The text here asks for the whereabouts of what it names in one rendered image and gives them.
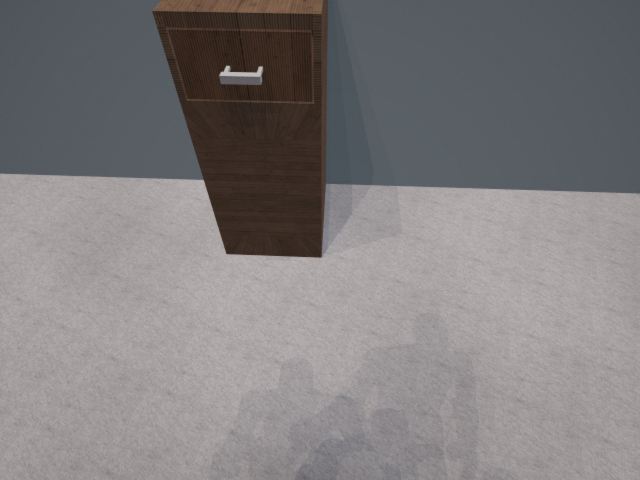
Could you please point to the drawer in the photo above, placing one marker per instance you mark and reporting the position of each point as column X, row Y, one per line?
column 285, row 55

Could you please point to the cabinet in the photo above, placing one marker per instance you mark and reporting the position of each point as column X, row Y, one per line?
column 263, row 162

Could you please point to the handle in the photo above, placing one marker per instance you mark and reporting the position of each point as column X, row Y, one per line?
column 241, row 78

